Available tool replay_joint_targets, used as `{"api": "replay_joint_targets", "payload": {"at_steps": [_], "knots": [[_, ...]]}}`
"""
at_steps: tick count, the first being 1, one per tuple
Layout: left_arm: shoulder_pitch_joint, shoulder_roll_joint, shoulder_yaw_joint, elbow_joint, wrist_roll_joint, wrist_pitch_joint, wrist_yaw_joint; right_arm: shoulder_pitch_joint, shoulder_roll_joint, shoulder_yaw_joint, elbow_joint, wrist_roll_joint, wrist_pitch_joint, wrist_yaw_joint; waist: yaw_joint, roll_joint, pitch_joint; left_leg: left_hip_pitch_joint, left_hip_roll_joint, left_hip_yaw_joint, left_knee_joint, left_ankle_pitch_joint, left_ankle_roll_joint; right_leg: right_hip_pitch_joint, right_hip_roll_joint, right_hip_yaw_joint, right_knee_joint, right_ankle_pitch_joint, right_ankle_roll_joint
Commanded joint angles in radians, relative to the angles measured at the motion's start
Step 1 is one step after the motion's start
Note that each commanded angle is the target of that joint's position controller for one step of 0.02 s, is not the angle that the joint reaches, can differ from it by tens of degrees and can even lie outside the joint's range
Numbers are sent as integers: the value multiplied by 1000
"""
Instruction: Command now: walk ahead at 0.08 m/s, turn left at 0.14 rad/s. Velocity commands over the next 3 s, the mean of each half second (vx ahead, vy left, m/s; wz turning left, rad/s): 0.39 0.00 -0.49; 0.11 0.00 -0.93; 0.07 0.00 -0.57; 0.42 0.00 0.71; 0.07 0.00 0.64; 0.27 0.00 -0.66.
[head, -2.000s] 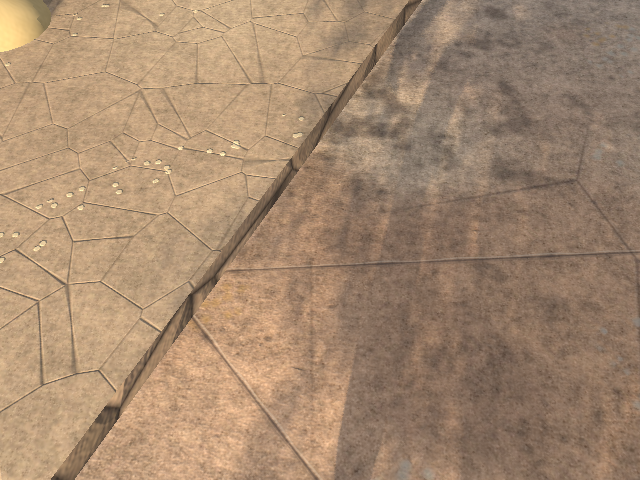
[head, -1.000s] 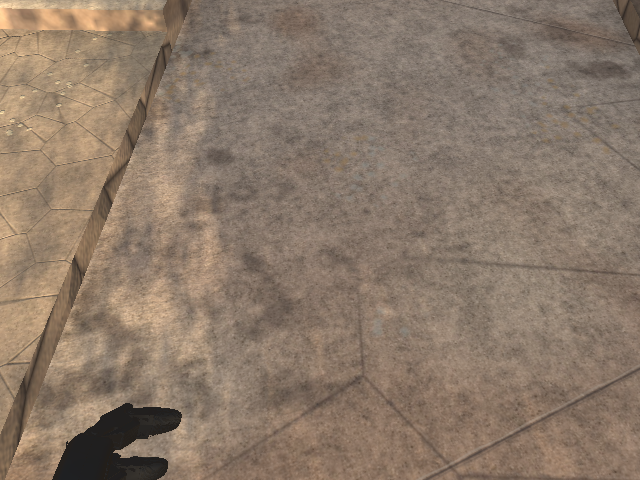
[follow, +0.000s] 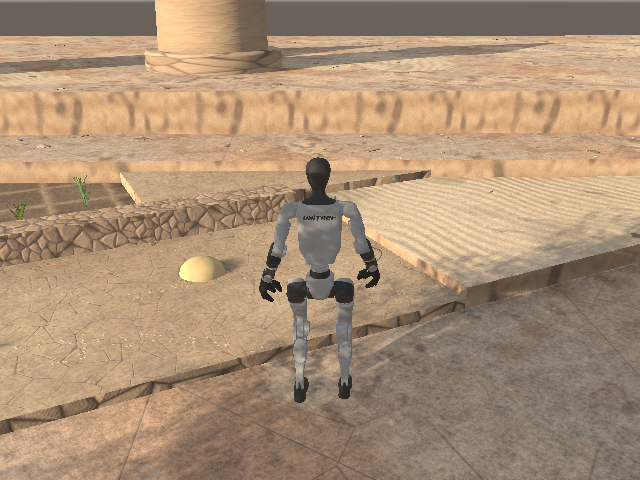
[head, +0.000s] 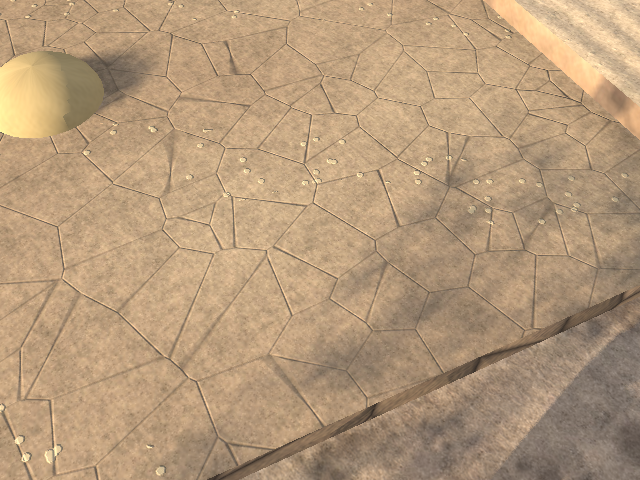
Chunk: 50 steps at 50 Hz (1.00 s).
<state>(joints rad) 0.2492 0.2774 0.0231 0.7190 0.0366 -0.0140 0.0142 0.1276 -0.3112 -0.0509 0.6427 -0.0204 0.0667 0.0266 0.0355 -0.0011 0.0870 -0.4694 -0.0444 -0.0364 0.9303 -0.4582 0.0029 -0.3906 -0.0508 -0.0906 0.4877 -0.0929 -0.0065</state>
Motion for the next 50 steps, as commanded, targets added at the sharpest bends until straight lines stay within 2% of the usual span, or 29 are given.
{"api": "replay_joint_targets", "payload": {"at_steps": [1, 2, 3, 4, 5, 6, 7, 8, 9, 10, 13, 15, 17, 20, 22, 24, 25, 26, 27, 28, 29, 31, 32, 33, 36, 41, 42, 45, 50], "knots": [[-53, 107, 23, -49, -12, 7, -20, 169, 5, 17, 0, -4, 0, -4, -84, -180, -219, 312, -16, 46, -285, 97, 27, 6, -160, 195, -156, 92, -159], [-53, 83, 13, -45, -21, 19, -28, 204, 22, 27, 22, -12, -7, -6, -105, -155, -193, 443, -14, 51, -446, 192, 40, -88, -128, 193, -156, -57, -114], [0, 58, 14, -41, -23, 24, -41, 233, -25, 23, 26, -25, -17, -8, -107, -39, -179, 531, 64, -51, -542, 83, 67, -199, -53, 160, -104, -337, -46], [-7, -23, -2, -86, -37, 26, -51, 273, -155, -4, 9, -37, -25, -12, -129, 259, -190, 553, 367, -409, -736, -391, 132, -342, 91, 44, 185, -498, 13], [-80, 98, 32, -116, -20, 40, -35, 239, -301, -55, 5, -39, -23, -31, -175, 322, -50, 262, 471, -548, -876, -609, 218, -383, 101, 163, 373, -437, 5], [-66, 153, 62, -105, -32, 46, -40, 150, -230, -35, 9, -40, -32, -46, -106, 280, 25, 216, 408, -473, -892, -569, 197, -370, 77, 229, 476, -325, -5], [18, 157, 74, -66, -38, 45, -50, 52, -163, -16, 1, -24, -49, -48, -21, 267, 44, 218, 353, -358, -892, -421, 152, -368, 74, 208, 528, -240, 3], [85, 167, 83, -23, -25, 41, -55, 0, -123, -8, -13, -11, -69, -47, 13, 222, 6, 269, 308, -246, -885, -274, 120, -349, 65, 165, 575, -173, 19], [118, 163, 90, 8, -5, 39, -62, -4, -97, -3, -16, -3, -89, -52, 21, 169, -29, 308, 291, -164, -873, -188, 112, -339, 50, 124, 631, -140, 31], [121, 145, 90, 16, 0, 38, -70, 7, -86, -3, -13, -2, -105, -53, 18, 133, -54, 347, 288, -108, -861, -134, 106, -347, 36, 104, 673, -127, 37], [42, 100, 85, -19, -12, 43, -91, 81, -96, -18, 16, -8, -130, -55, -20, 103, -54, 434, 326, -9, -851, -108, 103, -435, -1, 87, 692, -87, 46], [6, 87, 83, -38, -7, 48, -100, 122, -98, -24, 34, -14, -136, -57, -37, 103, -44, 457, 366, 34, -850, -105, 115, -454, -28, 85, 653, -80, 50], [-32, 73, 76, -57, 0, 50, -107, 129, -95, -27, 43, -21, -139, -58, -44, 93, -5, 433, 391, 97, -829, -18, 122, -404, -67, 88, 534, -86, 48], [-87, 62, 63, -89, -3, 54, -118, 111, -115, -37, 45, -30, -135, -51, -57, 102, 19, 371, 396, 209, -765, 125, 107, -246, -77, 34, 335, -133, 14], [-110, 77, 63, -110, -10, 55, -115, 124, -136, -48, 53, -22, -123, -42, -77, 116, 21, 375, 395, 250, -679, 250, 93, -180, -47, -39, 267, -190, -21], [-79, 84, 70, -121, -10, 53, -97, 133, -155, -57, 62, 4, -109, -27, -65, 109, -12, 410, 403, 276, -510, 517, 71, -111, 5, -87, 210, -234, -54], [20, 89, 80, -97, -5, 43, -75, 130, -153, -58, 66, 23, -101, -16, -8, 55, -75, 396, 369, 323, -301, 677, 48, 15, 64, -105, 139, -208, -76], [189, 136, 100, -40, 7, 25, -44, 152, -134, -50, 69, 33, -96, -2, 70, -72, -171, 298, 305, 342, 2, 632, 1, 217, 112, -33, 33, -126, -107], [216, 308, 136, -47, 2, 22, -27, 166, 3, -10, 7, 17, -98, 0, 35, -320, -179, -47, 168, 340, 326, -58, -78, 373, -181, 422, -64, 42, -200], [245, 407, 159, -80, -42, 18, -36, 111, -39, -18, -52, -16, -93, -5, 56, -292, -308, -253, 27, 83, 480, -242, -99, 512, -294, 857, -191, 203, -335], [216, 365, 156, -89, -42, 23, -41, 65, -73, -21, -48, -16, -89, -16, 60, -125, -286, -297, 93, -9, 476, -170, -70, 535, -299, 741, -173, 144, -326], [104, 244, 121, -95, -35, 30, -29, 37, -64, -13, -22, -7, -96, -35, 11, -63, -138, -248, 148, -17, 336, 4, -42, 352, -189, 519, -144, 191, -258], [51, 195, 105, -105, -41, 31, -21, 60, -74, -16, -13, -17, -90, -40, -21, -89, -128, -188, 152, -17, 284, 44, -43, 285, -141, 459, -137, 291, -236], [21, 172, 95, -114, -38, 32, -19, 92, -80, -16, 6, -23, -77, -40, -37, -80, -146, -136, 139, -9, 274, 75, -47, 245, -118, 419, -132, 379, -225], [35, 208, 106, -107, -33, 27, -21, 103, -59, -6, 15, -17, -54, -39, -45, -13, -184, -125, 107, -8, 205, 105, -65, 237, -88, 411, -112, 475, -233], [46, 221, 110, -110, -32, 51, -9, 17, -65, 3, -9, -12, -43, -45, -12, -55, -161, -177, 70, -45, 52, 177, -74, 236, -55, 518, -117, 231, -226], [-76, 209, 109, -174, -86, 37, 25, -82, -69, -15, -46, 25, -81, -67, -29, -44, -152, -197, 22, -137, -51, 184, -89, 203, -50, 605, -120, 130, -224], [-75, 233, 117, -172, -73, 40, 51, -87, -86, -24, -30, 25, -121, -77, -25, -82, -185, -161, -12, -160, -216, 250, -102, 260, -39, 630, -80, 113, -183], [-97, 195, 112, -200, -69, 62, 43, -43, -117, -52, -2, 36, -138, -49, -44, -156, -173, 106, -43, -140, -443, 289, -91, 173, 38, 683, 0, 173, -126]]}}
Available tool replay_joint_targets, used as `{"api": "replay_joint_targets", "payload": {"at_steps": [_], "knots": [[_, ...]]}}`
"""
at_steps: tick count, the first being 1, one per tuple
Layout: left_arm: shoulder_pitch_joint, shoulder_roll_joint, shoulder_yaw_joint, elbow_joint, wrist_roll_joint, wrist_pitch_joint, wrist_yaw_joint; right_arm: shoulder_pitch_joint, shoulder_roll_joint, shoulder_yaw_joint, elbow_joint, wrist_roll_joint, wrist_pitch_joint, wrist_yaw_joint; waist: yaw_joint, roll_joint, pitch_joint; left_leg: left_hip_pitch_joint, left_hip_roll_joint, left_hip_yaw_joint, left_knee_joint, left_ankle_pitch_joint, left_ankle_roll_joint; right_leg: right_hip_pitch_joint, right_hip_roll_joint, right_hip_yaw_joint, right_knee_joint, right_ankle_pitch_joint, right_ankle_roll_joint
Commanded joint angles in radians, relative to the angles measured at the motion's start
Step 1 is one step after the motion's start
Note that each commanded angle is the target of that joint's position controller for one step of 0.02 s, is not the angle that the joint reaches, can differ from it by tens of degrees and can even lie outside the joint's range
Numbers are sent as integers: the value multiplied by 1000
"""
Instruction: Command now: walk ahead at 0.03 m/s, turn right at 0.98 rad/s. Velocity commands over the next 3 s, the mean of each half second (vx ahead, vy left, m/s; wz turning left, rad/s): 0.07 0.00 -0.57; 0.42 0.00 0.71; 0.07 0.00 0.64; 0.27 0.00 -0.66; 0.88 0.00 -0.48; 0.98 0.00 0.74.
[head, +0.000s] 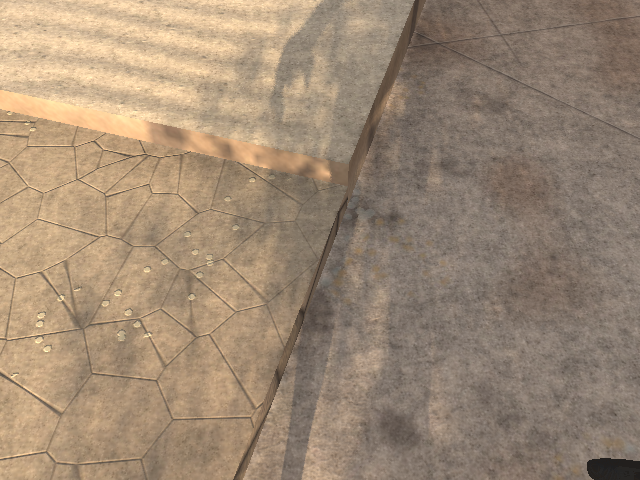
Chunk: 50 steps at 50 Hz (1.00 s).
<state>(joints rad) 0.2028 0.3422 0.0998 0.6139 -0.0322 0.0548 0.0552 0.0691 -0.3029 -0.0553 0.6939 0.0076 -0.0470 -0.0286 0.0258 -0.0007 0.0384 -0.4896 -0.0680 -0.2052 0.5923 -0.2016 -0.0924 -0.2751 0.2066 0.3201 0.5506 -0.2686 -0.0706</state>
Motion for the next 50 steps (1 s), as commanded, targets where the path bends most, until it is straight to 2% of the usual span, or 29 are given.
{"api": "replay_joint_targets", "payload": {"at_steps": [1, 2, 3, 4, 5, 6, 9, 12, 17, 20, 21, 22, 23, 24, 26, 28, 30, 31, 34, 35, 38, 40, 43, 44, 45, 46, 47, 48, 50], "knots": [[-68, 117, 31, -104, -3, -4, -1, 43, -133, -56, -44, 10, -29, 7, -55, -148, -120, 212, 7, 42, -218, 134, 19, 32, -184, 263, -15, 267, -37], [-4, 61, 15, -97, -1, -3, -7, 50, -155, -64, -44, 2, -27, 4, -25, -48, -169, 365, 141, -33, -263, 213, 77, -31, -121, 190, 115, -39, 2], [80, 6, -1, -92, 15, -3, -14, 12, -204, -67, -77, -19, -9, -7, 36, 166, -198, 505, 357, -265, -243, 378, 200, -197, -5, 22, 316, -395, 47], [86, 101, 21, -121, 3, -9, -22, 67, -184, -69, -61, -46, -1, -4, 36, 305, -211, 490, 486, -461, -267, 345, 329, -319, -43, -60, 513, -429, 93], [75, 172, 40, -100, 2, -9, -28, 34, -135, -61, -86, -36, 2, -8, 18, 225, -169, 450, 449, -380, -270, 249, 338, -347, -111, -87, 610, -336, 130], [52, 190, 49, -82, -3, -3, -30, -3, -100, -54, -98, -29, 10, -16, 7, 157, -123, 396, 374, -235, -265, 137, 298, -357, -143, -109, 653, -249, 145], [37, 121, 28, -90, -3, 10, -38, -37, -107, -49, -106, -27, 38, -42, 1, 119, -72, 298, 291, -21, -289, 139, 270, -360, -196, -229, 700, -128, 163], [-31, 77, 9, -130, -2, 4, -44, 14, -127, -60, -91, -35, 47, -46, -47, 149, -98, 366, 322, 58, -310, 183, 305, -387, -261, -287, 606, -104, 176], [-2, 26, -21, -106, 31, -15, -48, 17, -156, -62, -64, -7, 51, 0, -44, 153, -161, 294, 318, 85, -273, 250, 331, -110, -221, -308, 280, -167, 134], [109, -10, -26, -37, 40, -19, -54, 30, -80, -25, -32, 26, 45, 31, 21, 136, -172, 162, 261, 99, -232, -5, 261, 198, -178, -353, -130, 44, 87], [151, 35, -11, -32, 33, -20, -51, 77, -79, -24, -21, 30, 38, 41, 30, 108, -177, 21, 208, 113, -187, -253, 196, 360, -192, -333, -94, -13, 64], [283, 114, 8, -27, 34, -21, -39, 37, -3, 2, -46, 10, 31, 57, 90, -100, -197, -188, 106, 184, 135, -452, 107, 488, -456, -16, -203, -308, -20], [284, 268, 50, -13, 54, -40, -47, -23, -43, -16, -100, 46, 16, 44, 112, -301, -79, -408, 64, 162, 351, -411, 102, 300, -649, 289, -375, -701, -174], [220, 201, 32, -23, 57, -79, -45, -56, -130, -43, -104, 61, 7, 31, 105, -229, 12, -447, 102, 67, 479, -299, 115, 245, -616, 295, -428, -733, -174], [90, 88, -3, -28, 38, -127, -34, 55, -123, -57, -51, 36, 5, 25, 13, -230, 28, -488, 120, 51, 543, -104, 115, 268, -548, 99, -414, -506, -79], [69, 47, -15, -19, 31, -150, -27, 109, -104, -61, -19, 15, 7, 29, -10, -189, 21, -442, 130, 79, 609, 36, 87, 237, -503, -74, -427, -329, -33], [86, 37, -13, -3, 41, -162, -25, 126, -75, -57, -14, 23, 15, 35, -12, -150, 16, -440, 140, 98, 649, 119, 62, 234, -492, -196, -441, -215, -24], [133, 61, -16, 26, 82, -144, -43, 92, -60, -53, -10, -76, 49, 83, -14, -47, 35, -368, 113, 158, 646, 99, 63, 133, -470, -265, -469, -226, -9], [153, 45, -13, 49, 83, -140, -44, 70, -45, -53, -18, -46, 76, 123, -10, -99, 77, -403, 130, 175, 618, 154, 61, 150, -474, -366, -466, -148, -14], [104, 41, -11, 35, 42, -147, -29, 100, -47, -51, -32, 53, 51, 83, -16, -142, 90, -447, 168, 116, 532, 195, 52, 242, -482, -389, -436, -3, -38], [91, 84, 7, 52, 46, -127, -11, -13, -19, -25, -84, 17, 23, 87, 23, -76, 113, -354, 193, 211, 283, 216, 62, 267, -505, -492, -408, 191, -33], [76, 127, 24, 57, 36, -109, -11, -28, -15, -19, -109, 16, 22, 106, 26, -77, 120, -251, 182, 271, 180, 158, 89, 261, -505, -540, -365, 341, -27], [30, 160, 36, 50, -7, -92, -22, 176, -101, -59, -77, 22, 41, 95, -73, -104, -22, 70, 43, 381, 156, 43, 151, 252, -481, -584, -40, 952, 2], [14, 146, 30, 46, -26, -97, -36, 321, -165, -93, -49, 21, 47, 76, -154, -75, -106, 291, -15, 381, 87, 107, 195, 184, -452, -589, 172, 955, 38], [22, 87, 10, 33, -28, -118, -53, 436, -237, -125, -27, 19, 57, 43, -212, 52, -154, 530, -19, 282, -41, 282, 248, -8, -383, -569, 471, 547, 115], [187, -61, -28, 36, 47, -112, -76, 421, -287, -114, -9, -84, 60, 36, -69, 250, -205, 721, 278, -98, 99, 889, 344, -324, -235, -536, 911, -472, 137], [202, -18, -31, 4, 70, -106, -71, 413, -336, -129, -85, -33, 55, 49, -105, 162, -475, 799, 391, -489, -85, 770, 490, -381, -175, -283, 1041, -412, 149], [98, 16, -28, -9, 81, -100, -65, 341, -308, -130, -86, -21, 61, 47, -104, 60, -400, 701, 370, -472, -208, 403, 466, -417, -222, -220, 995, -276, 128], [13, 29, -32, -15, 89, -89, -52, 231, -180, -90, -76, -12, 68, 40, -47, 23, -147, 427, 273, -295, -241, 256, 387, -404, -279, -243, 838, -154, 116]]}}
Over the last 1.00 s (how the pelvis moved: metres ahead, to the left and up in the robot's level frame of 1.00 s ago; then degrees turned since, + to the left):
0.23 -0.13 0.01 -47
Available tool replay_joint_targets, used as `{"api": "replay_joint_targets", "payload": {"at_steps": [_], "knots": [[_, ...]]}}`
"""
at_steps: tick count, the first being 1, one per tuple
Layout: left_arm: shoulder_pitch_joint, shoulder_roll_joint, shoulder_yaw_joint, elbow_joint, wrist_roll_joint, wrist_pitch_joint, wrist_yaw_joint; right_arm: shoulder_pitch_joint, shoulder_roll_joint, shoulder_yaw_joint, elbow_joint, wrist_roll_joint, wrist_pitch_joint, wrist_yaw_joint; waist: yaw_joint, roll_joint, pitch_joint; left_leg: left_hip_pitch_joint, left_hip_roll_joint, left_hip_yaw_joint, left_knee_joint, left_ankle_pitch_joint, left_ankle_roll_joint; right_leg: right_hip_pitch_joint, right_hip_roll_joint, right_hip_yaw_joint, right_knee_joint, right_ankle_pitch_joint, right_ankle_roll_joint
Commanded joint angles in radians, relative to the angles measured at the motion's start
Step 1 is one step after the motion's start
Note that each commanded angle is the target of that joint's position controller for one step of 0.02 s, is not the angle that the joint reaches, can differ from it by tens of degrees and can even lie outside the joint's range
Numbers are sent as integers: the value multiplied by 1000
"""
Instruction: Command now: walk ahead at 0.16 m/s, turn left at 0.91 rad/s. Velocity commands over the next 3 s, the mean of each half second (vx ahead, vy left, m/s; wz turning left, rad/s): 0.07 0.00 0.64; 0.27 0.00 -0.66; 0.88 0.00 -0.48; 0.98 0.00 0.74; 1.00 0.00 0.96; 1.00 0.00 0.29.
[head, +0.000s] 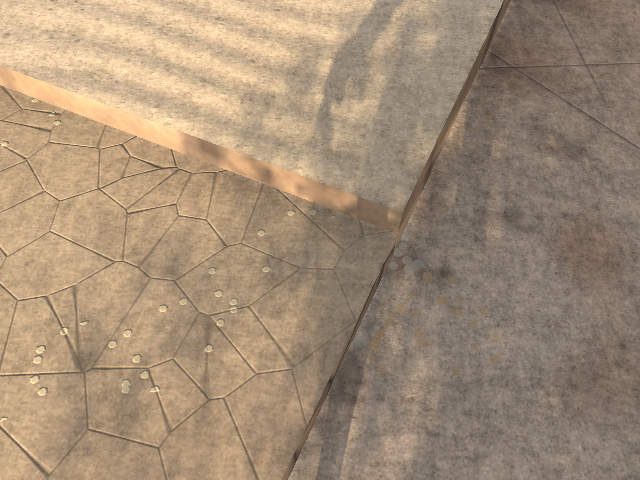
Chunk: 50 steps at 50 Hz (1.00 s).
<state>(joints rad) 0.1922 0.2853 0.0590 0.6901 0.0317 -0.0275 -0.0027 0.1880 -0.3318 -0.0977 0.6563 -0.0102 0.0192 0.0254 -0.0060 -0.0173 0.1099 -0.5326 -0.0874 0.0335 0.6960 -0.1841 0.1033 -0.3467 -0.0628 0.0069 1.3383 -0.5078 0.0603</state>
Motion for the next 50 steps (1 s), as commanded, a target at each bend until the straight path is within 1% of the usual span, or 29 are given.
{"api": "replay_joint_targets", "payload": {"at_steps": [1, 3, 6, 11, 15, 16, 17, 18, 19, 21, 22, 23, 24, 25, 26, 28, 31, 34, 35, 36, 37, 38, 39, 40, 41, 42, 43, 45, 50], "knots": [[48, 98, 11, -80, 25, 13, 10, 85, -118, -38, -43, 12, 2, -19, 8, 58, -194, 372, 258, -472, -359, 299, 165, -258, -19, 64, -12, 106, -7], [79, 93, 3, -52, 24, 42, 12, 55, -117, -32, -41, 4, -1, -18, 34, 45, -200, 258, 209, -396, -354, 392, 131, -142, -11, 44, -118, 110, 5], [35, 78, -8, -57, 14, 52, 17, 78, -149, -43, -28, -5, 1, -18, 13, 40, -216, 264, 191, -418, -337, 394, 128, -161, 5, 50, -227, 126, 11], [-75, 86, -10, -79, 5, 55, 19, 92, -154, -49, -29, -6, 28, -22, -32, 96, -172, 305, 162, -552, -370, 17, 105, -246, 49, 99, -368, 206, 4], [-84, 93, -11, -70, -5, 39, 22, 91, -144, -47, -27, -14, 31, -24, -37, 126, -160, 358, 157, -579, -323, 115, 91, -225, 79, 109, -476, 214, -13], [-138, 85, 3, -91, -44, -1, 35, -7, -97, -28, -82, 58, 18, -61, -28, 123, -173, 360, 169, -609, -301, 118, 101, -212, 88, 165, -565, 222, 6], [-122, 96, 3, -79, -45, -17, 36, -13, -91, -17, -79, 47, 17, -73, -29, 137, -210, 385, 184, -587, -273, 194, 95, -159, 78, 149, -603, 238, 12], [-94, 95, 7, -67, -40, -26, 31, -3, -82, -9, -74, 26, 18, -76, -29, 155, -240, 380, 190, -565, -249, 285, 92, -86, 72, 129, -632, 252, 16], [-81, 88, 6, -63, -39, -32, 24, 4, -67, 1, -70, 17, 19, -75, -28, 157, -251, 355, 188, -550, -239, 327, 89, -4, 65, 109, -676, 272, 16], [-43, 35, -5, -39, -27, -37, 4, 21, 28, 44, -39, 5, 13, -62, 9, 121, -226, 280, 147, -490, -236, 231, 42, 202, 47, 100, -940, 489, -11], [-73, 55, -6, -48, -11, -33, 2, 115, 50, 54, 0, -13, 2, -53, -32, 34, -194, 251, 91, -416, -188, 35, -16, 255, -14, 198, -994, 632, -46], [-124, 128, 1, -83, 3, -25, 7, 222, 5, 43, 19, -29, -6, -50, -114, -137, -169, 217, 4, -305, -92, -274, -78, 250, -132, 331, -958, 830, -134], [-125, 85, -12, -74, 6, -19, 1, 190, -44, 27, 15, -24, -8, -54, -96, -165, -145, 266, 12, -243, -105, -258, -129, 127, -176, 415, -999, 683, -239], [-125, 110, 0, -79, -15, -13, -8, 94, -74, 19, -3, -18, -10, -62, -61, -142, -97, 294, 22, -221, -146, -182, -140, 66, -125, 443, -1027, 517, -231], [-107, 152, 16, -75, -34, -6, -10, 18, -84, 10, -18, -12, -8, -68, -31, -141, -87, 286, 14, -195, -149, -149, -143, 67, -95, 448, -1032, 420, -211], [-70, 215, 43, -84, -52, 4, 1, -16, -69, 4, -35, 0, -2, -74, -11, -173, -87, 219, -12, -150, -99, -204, -152, 115, -95, 516, -1034, 354, -224], [-12, 198, 59, -93, -54, 11, 18, -52, -41, -1, -42, 20, -18, -72, 25, -173, -141, 99, -28, -168, 33, -354, -170, 250, -100, 586, -1009, 482, -250], [-32, 190, 78, -110, -68, 30, 32, -61, -28, -4, -32, 30, -34, -64, 17, -128, -209, 97, -21, -185, 11, -310, -187, 313, -70, 571, -969, 612, -233], [-46, 187, 84, -121, -68, 45, 35, -59, -21, -3, -27, 33, -37, -58, 15, -129, -224, 136, -27, -176, -32, -282, -187, 299, -52, 561, -967, 624, -224], [4, 199, 92, -71, -1, 70, 1, 2, -17, 15, -20, -5, -25, -50, 1, -109, -241, 239, -50, -104, -95, -288, -139, 224, 14, 504, -961, 465, -194], [-30, 185, 96, -82, -11, 84, -15, 52, -1, 15, -10, -16, -20, -48, -42, -110, -235, 384, -62, -86, -226, -253, -105, 81, 67, 476, -984, 168, -165], [-108, 169, 94, -108, -21, 86, -21, 155, -26, 10, 17, -24, -18, -56, -117, -106, -187, 598, -32, -91, -393, -191, -69, -144, 147, 427, -984, -84, -97], [-113, 94, 78, -132, -29, 80, -14, 199, -145, -16, 24, -22, -23, -71, -129, 97, -141, 740, 202, -313, -491, -368, -28, -387, 247, 279, -721, -176, -49], [-127, 52, 59, -166, -20, 72, -10, 126, -251, -37, -10, -44, -33, -68, -106, 268, -94, 612, 479, -700, -592, -582, 49, -519, 252, 183, -474, -39, -46], [-120, 136, 73, -144, 3, 66, -17, 53, -179, -21, -14, -50, -41, -67, -52, 104, -70, 539, 483, -656, -553, -604, 68, -506, 120, 192, -338, 93, -57], [-87, 143, 76, -128, 1, 60, -37, 20, -124, -1, -21, -42, -52, -63, -20, 111, -71, 509, 440, -577, -541, -570, 52, -493, 109, 175, -281, 160, -63], [-50, 145, 74, -108, 3, 57, -54, 4, -99, 8, -22, -36, -64, -58, -4, 116, -76, 522, 388, -479, -543, -502, 28, -492, 101, 150, -221, 207, -59], [-28, 138, 68, -87, 8, 60, -83, 59, -104, 9, -4, -29, -84, -55, -20, 139, -66, 534, 335, -339, -559, -414, 10, -516, 79, 92, -116, 252, -55], [-153, 116, 49, -117, 5, 63, -101, 250, -99, 7, 68, -30, -113, -37, -88, 113, 16, 621, 347, -172, -572, -277, -4, -668, 36, 67, -90, 318, -56]]}}
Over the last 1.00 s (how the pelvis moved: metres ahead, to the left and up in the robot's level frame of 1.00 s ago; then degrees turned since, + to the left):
0.23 0.03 -0.03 9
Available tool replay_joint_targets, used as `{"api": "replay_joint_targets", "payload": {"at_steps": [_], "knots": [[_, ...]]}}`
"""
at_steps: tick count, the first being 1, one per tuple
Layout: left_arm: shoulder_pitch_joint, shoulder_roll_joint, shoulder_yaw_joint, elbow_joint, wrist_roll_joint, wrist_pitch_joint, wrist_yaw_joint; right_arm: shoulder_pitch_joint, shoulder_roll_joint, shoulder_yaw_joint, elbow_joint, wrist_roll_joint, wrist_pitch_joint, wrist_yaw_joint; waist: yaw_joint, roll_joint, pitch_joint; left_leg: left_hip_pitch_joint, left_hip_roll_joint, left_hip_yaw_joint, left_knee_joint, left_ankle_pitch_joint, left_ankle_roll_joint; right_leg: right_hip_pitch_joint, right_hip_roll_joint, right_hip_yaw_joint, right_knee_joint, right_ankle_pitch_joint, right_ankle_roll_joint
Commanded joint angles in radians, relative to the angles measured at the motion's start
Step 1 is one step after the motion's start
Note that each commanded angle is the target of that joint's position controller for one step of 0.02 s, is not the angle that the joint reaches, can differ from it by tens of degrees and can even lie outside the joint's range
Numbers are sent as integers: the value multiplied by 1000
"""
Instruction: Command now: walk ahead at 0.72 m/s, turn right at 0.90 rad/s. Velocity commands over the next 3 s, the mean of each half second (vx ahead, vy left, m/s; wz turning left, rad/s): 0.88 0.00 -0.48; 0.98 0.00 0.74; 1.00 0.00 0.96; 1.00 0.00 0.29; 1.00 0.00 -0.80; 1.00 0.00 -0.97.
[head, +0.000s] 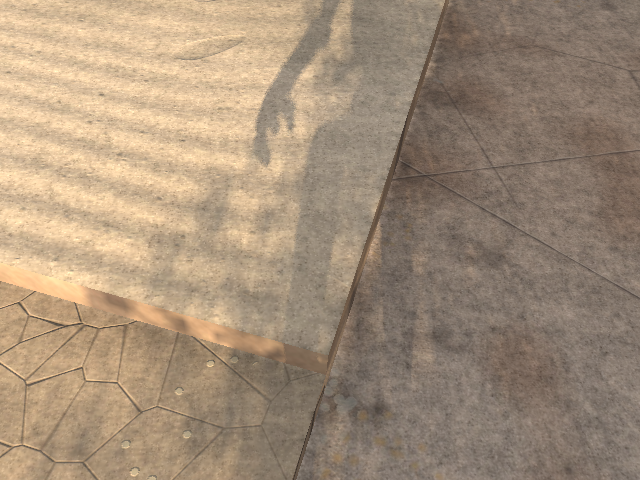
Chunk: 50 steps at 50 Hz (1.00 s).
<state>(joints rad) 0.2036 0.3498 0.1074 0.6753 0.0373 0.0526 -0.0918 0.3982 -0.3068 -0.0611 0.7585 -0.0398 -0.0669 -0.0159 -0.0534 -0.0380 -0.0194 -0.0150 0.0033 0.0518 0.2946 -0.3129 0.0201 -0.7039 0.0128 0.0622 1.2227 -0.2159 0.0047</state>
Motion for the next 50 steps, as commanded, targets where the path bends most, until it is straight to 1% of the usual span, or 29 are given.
{"api": "replay_joint_targets", "payload": {"at_steps": [1, 5, 8, 10, 12, 13, 14, 15, 16, 17, 18, 21, 26, 29, 32, 33, 34, 35, 36, 37, 38, 39, 40, 41, 44, 45, 46, 48, 50], "knots": [[-187, 47, -2, -109, -1, -17, -15, 60, -119, -27, -25, -1, -30, 5, -47, 137, 162, 110, 262, -159, -175, -121, 78, -327, -46, 8, 14, 34, -1], [-305, 22, -25, -155, 1, -24, -34, 94, -93, -16, 15, -3, -42, 2, -59, 147, 233, 89, 266, 2, -226, 35, 55, -302, -76, -85, -156, 73, -34], [-377, -20, -56, -191, 1, -29, -39, 138, -93, -11, 61, -4, -41, -6, -68, 142, 248, 132, 265, 127, -201, 387, 38, -207, -71, -211, -332, 25, -99], [-318, -30, -65, -180, -1, -28, -18, 124, -117, -9, 76, 1, -36, -12, -7, 163, 156, 141, 256, 212, -48, 1102, 16, 28, 24, -305, -422, -30, -165], [-68, 13, -43, -122, 4, -35, 4, 123, -181, -20, 88, 7, -17, -19, 143, 212, -21, 90, 314, 193, 302, 1479, 35, 374, 110, -277, -439, -122, -220], [164, 56, -17, -44, 10, -44, 21, 90, -191, -17, 82, 16, -20, -14, 254, 208, -121, -74, 314, 171, 537, 1358, 47, 700, 113, -168, -554, -64, -252], [233, 136, 14, 4, 16, -49, 42, 93, -112, -1, 63, 14, -22, -1, 250, 97, -190, -348, 211, 161, 888, 564, 46, 985, -45, 76, -634, -198, -253], [198, 239, 26, -16, 17, -51, 52, 131, -15, 27, -24, 57, -33, 17, 155, -169, -342, -702, 54, 67, 1290, -172, 21, 1221, -377, 637, -798, -348, -321], [231, 206, 31, -26, 8, -49, 63, -28, -117, 1, -44, 57, -43, 8, 242, 28, -379, -726, 59, -105, 1370, -12, 50, 1135, -360, 643, -897, -318, -283], [204, 181, 20, 27, 18, -64, 76, -67, -93, 3, -50, 75, -44, 7, 195, 41, -188, -770, 75, -110, 1330, 55, 55, 979, -355, 487, -915, -215, -260], [170, 119, 3, 48, 26, -85, 81, -47, -60, 13, -27, 68, -41, 11, 142, 116, -49, -724, 110, -121, 1241, 77, 56, 779, -324, 362, -941, -114, -230], [94, 0, -39, 76, 4, -136, 77, 61, 6, 19, 53, 36, 26, 34, 24, 31, 53, -605, 151, -136, 1169, 106, 52, 521, -238, 116, -1035, -12, -150], [136, -52, -61, 146, -13, -180, 55, -125, 52, 21, 15, 53, 48, 42, 20, -37, 160, -735, 85, -40, 1041, 216, 68, 496, -100, -230, -1075, 554, 6], [205, -67, -78, 185, -7, -178, 76, -186, 69, 33, 0, 44, 38, 40, 34, -52, 142, -835, 31, 73, 1042, 240, 105, 674, -98, -299, -1050, 886, 8], [59, -3, -77, 131, -30, -193, 119, -145, -3, 25, 12, 37, 36, 64, -58, -2, 96, -424, -33, 168, 633, 430, 125, 539, -111, -360, -971, 1228, 31], [52, 43, -68, 131, -40, -200, 140, -72, -26, 14, 37, 34, 48, 67, -98, -45, 39, -287, -66, 185, 581, 460, 122, 573, -145, -347, -880, 1379, 35], [5, 90, -54, 120, -38, -191, 155, 94, -55, -1, 86, 28, 64, 62, -178, -92, -32, -133, -97, 178, 570, 400, 129, 586, -167, -330, -701, 1516, 40], [-97, 121, -41, 92, -30, -173, 160, 351, -108, -28, 150, 21, 80, 52, -312, -101, -99, 65, -75, 100, 507, 350, 188, 525, -192, -297, -396, 1537, 41], [-215, 109, -31, 74, -46, -148, 148, 540, -139, -52, 202, 39, 76, 40, -435, 74, -127, 228, 32, -43, 272, 506, 315, 386, -66, -311, 222, 838, 30], [-328, -65, -81, 19, -18, -146, 111, 435, -108, -46, 242, 57, 75, 27, -340, 359, 70, 174, -33, -35, 286, 465, 310, 58, 128, -266, 641, -277, 0], [-149, -185, -118, -57, 4, -151, 101, 229, -102, -24, 180, 35, 59, 23, -57, 304, 68, 126, 11, -309, 407, 655, 361, -159, 92, -90, 779, -281, 2], [0, -179, -139, -102, 26, -169, 82, 123, -63, -11, 119, 27, 55, 17, 51, 176, -106, 174, 130, -678, 191, 251, 437, -194, 58, 58, 649, -215, -18], [24, -108, -137, -102, 48, -185, 69, 59, -81, -26, 85, 17, 54, 3, 84, 77, -32, 35, 211, -867, -50, -216, 428, -241, 14, 68, 552, -168, -25], [-63, -43, -119, -93, 70, -175, 68, 5, -69, -26, 70, 15, 46, 1, 86, -85, 53, -109, 195, -846, -106, -315, 381, -228, -25, 62, 489, -127, -12], [-155, -45, -133, -143, 56, -118, 80, -16, -86, -17, 58, 31, -7, -4, 121, -115, 184, -464, 86, -643, -114, -63, 355, -121, -105, 20, 200, -51, 63], [-184, -35, -132, -155, 47, -115, 81, -28, -108, -25, 51, 30, -15, -5, 113, -118, 177, -525, 44, -566, -118, 101, 341, -18, -117, -15, 50, 6, 78], [-214, -25, -132, -174, 31, -114, 81, -25, -123, -32, 46, 34, -18, -8, 92, -89, 159, -535, 15, -487, -100, 285, 318, 83, -127, -31, -129, 64, 80], [-294, -83, -151, -204, -14, -110, 85, 1, -117, -42, 48, 49, -14, -2, 16, 7, 108, -485, -62, -376, -61, 496, 244, 267, -83, -77, -445, 218, 66], [-294, -88, -150, -212, -42, -106, 106, 11, -137, -57, 36, 39, -10, 14, -18, 91, 41, -318, -51, -387, -10, 679, 200, 329, -23, -95, -587, 283, 54]]}}
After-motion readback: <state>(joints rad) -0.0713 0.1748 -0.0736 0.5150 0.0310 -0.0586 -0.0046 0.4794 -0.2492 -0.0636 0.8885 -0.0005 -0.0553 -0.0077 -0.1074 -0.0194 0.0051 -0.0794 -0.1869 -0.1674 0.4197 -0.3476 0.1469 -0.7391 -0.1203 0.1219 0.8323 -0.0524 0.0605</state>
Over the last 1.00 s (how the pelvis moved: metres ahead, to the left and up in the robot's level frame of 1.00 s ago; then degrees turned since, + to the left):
0.21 -0.05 0.04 -5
